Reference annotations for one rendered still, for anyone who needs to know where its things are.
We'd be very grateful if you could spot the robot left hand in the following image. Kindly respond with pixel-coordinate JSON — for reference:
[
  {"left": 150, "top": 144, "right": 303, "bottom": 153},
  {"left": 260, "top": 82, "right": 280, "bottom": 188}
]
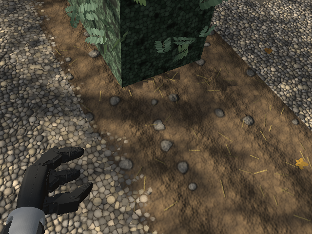
[{"left": 16, "top": 146, "right": 94, "bottom": 215}]

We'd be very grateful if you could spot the left robot forearm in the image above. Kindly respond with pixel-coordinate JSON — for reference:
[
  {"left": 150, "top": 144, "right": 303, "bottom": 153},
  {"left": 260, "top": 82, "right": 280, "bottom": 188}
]
[{"left": 0, "top": 207, "right": 46, "bottom": 234}]

